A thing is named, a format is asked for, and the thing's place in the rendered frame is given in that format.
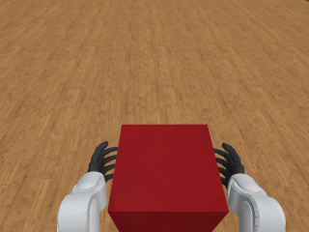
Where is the right robot hand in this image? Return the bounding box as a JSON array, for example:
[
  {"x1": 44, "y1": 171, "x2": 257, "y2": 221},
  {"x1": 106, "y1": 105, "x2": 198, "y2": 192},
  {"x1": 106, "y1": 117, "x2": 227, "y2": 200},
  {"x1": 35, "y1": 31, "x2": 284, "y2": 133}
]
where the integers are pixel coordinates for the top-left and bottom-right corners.
[{"x1": 213, "y1": 142, "x2": 244, "y2": 189}]

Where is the left robot hand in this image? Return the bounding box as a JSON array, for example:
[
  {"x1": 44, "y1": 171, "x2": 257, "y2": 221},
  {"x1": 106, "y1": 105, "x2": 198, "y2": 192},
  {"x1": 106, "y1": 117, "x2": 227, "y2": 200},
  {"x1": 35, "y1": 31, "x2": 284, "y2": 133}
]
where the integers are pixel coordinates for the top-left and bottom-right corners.
[{"x1": 87, "y1": 141, "x2": 118, "y2": 183}]

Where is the carton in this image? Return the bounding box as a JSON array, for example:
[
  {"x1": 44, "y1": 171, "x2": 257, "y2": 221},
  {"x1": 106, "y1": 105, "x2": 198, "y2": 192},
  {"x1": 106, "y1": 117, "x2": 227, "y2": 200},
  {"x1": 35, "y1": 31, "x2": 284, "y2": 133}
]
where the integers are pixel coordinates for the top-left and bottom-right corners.
[{"x1": 107, "y1": 124, "x2": 229, "y2": 232}]

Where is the robot left forearm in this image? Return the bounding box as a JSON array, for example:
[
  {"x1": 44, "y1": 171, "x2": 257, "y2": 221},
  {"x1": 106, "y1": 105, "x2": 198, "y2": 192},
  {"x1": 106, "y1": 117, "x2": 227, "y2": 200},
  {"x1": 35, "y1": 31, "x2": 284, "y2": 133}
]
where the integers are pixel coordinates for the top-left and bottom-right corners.
[{"x1": 57, "y1": 171, "x2": 107, "y2": 232}]

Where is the robot right forearm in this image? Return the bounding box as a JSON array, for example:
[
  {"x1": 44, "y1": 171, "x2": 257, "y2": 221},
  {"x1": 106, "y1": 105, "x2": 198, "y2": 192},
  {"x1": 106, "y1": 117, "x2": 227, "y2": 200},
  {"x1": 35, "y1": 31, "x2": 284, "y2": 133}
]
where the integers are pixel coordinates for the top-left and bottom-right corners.
[{"x1": 227, "y1": 173, "x2": 286, "y2": 232}]

